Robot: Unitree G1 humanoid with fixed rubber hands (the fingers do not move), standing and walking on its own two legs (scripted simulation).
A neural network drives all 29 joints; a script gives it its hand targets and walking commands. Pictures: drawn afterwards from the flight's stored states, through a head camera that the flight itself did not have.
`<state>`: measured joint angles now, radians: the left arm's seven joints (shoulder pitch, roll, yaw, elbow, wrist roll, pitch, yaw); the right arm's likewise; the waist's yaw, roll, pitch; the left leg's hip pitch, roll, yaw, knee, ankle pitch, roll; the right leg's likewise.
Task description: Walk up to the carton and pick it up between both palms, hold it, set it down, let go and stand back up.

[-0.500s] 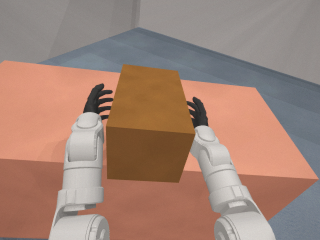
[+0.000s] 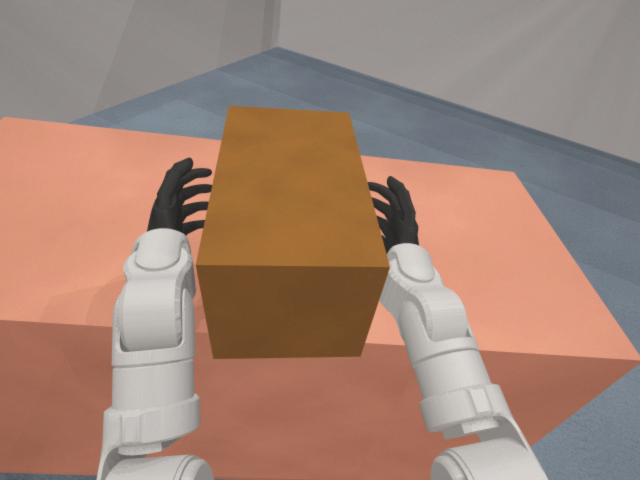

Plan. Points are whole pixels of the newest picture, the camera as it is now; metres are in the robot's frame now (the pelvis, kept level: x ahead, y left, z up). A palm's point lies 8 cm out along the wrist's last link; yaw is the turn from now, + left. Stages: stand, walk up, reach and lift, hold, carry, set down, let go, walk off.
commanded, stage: hold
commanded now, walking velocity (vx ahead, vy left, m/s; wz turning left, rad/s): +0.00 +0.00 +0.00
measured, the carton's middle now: (289, 220) +0.41 +0.02 +0.15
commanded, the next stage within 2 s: set down in 1.80 s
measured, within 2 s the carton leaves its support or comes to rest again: neither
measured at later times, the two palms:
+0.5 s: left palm (174, 222) +0.36 +0.14 +0.19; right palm (405, 241) +0.36 -0.12 +0.17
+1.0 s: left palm (184, 238) +0.37 +0.14 +0.16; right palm (398, 258) +0.37 -0.12 +0.14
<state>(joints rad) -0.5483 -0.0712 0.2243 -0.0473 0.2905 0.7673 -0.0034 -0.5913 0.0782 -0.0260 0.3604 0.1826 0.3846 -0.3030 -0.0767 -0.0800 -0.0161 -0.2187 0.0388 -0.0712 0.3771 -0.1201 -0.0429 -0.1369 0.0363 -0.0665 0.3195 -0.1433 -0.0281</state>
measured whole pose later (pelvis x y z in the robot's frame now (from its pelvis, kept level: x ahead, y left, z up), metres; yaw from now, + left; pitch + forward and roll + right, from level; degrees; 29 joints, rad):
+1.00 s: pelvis +0.00 +0.00 +0.00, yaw +0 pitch -3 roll -1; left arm -0.58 -0.08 0.22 0.07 0.34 0.78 0.00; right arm -0.60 0.05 -0.01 0.48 0.17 0.38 -0.27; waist -0.08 -0.08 0.01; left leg -0.20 0.04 -0.07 0.38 -0.13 -0.04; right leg -0.13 0.04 -0.07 0.32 -0.15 -0.03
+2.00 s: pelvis +0.00 +0.00 +0.00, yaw +0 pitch -4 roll -1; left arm -0.60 -0.08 0.24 0.00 0.32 0.72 0.01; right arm -0.63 0.04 0.01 0.41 0.08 0.34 -0.26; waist -0.08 -0.08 0.02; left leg -0.19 0.04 -0.07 0.38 -0.13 -0.04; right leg -0.12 0.04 -0.07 0.33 -0.16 -0.03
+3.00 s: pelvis +0.03 -0.01 +0.00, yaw +0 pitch -1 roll -1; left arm -0.55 -0.12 0.25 0.32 0.33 0.37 0.10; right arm -0.67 0.03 -0.09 0.82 0.03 -0.05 -0.18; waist -0.03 -0.06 0.02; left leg -0.19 0.04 -0.07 0.37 -0.17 -0.05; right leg -0.11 0.04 -0.07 0.33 -0.20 -0.03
